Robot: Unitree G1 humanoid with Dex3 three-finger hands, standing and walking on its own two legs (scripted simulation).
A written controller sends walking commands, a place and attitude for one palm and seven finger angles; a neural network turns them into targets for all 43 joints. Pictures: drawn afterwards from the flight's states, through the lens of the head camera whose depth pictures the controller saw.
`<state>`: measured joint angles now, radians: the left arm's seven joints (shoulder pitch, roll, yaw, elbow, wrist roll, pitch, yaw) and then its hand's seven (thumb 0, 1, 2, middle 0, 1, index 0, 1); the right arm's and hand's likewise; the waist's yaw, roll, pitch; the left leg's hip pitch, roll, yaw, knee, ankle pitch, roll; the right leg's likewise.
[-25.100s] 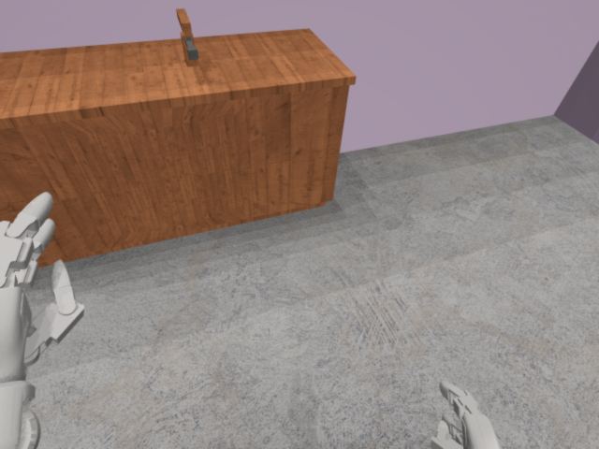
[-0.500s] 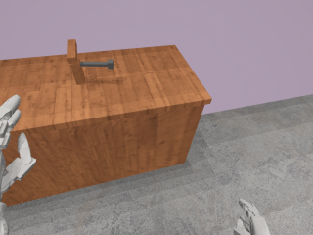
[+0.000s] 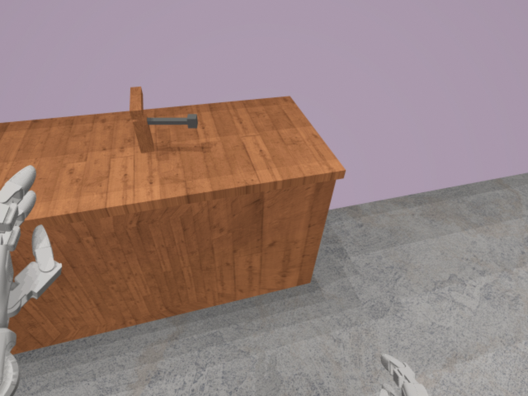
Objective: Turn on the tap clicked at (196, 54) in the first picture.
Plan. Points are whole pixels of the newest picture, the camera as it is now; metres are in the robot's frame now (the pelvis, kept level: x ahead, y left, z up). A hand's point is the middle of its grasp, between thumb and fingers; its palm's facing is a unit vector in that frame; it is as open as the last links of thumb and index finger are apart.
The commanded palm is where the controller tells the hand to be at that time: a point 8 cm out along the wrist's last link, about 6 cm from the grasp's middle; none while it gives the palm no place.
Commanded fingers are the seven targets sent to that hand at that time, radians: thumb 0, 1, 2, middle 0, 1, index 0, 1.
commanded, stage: stop stepping back and stand still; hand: left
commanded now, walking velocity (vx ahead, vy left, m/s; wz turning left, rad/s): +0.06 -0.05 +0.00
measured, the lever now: (192, 121) +0.79 +0.22 +0.03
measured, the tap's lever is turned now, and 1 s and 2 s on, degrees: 78 78 78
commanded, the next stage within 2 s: stand and check the lever's angle in 0.30 s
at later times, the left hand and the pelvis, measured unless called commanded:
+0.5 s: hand (93, 257) +0.23 +0.21 +0.17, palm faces +0.39 -0.85 -0.36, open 7.4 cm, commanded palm +0.18 +0.25 +0.19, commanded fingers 0.00 0.90 0.90 -0.20 -0.30 -0.20 -0.30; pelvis +0.02 -0.03 +0.01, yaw +0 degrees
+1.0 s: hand (84, 250) +0.24 +0.23 +0.17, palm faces +0.38 -0.86 -0.34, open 7.4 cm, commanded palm +0.19 +0.27 +0.19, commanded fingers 0.00 0.90 0.90 -0.20 -0.30 -0.20 -0.30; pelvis +0.03 -0.01 +0.01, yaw -1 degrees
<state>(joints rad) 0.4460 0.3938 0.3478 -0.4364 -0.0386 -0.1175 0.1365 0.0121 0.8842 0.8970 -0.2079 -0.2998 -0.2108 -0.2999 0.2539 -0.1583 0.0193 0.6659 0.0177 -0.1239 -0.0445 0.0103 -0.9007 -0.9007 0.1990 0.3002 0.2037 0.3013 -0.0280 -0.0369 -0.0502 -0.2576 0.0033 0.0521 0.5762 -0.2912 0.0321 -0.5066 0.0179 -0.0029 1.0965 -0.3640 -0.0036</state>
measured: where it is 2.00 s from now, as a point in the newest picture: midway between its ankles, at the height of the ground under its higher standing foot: outside the picture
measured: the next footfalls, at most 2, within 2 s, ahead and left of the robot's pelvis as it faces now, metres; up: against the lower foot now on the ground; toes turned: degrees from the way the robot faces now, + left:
right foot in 0.10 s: +0.07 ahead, -0.12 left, +0.00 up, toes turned -3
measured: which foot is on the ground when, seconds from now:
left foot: down 0.00-1.00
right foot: up 0.00-0.08, down 0.10-1.00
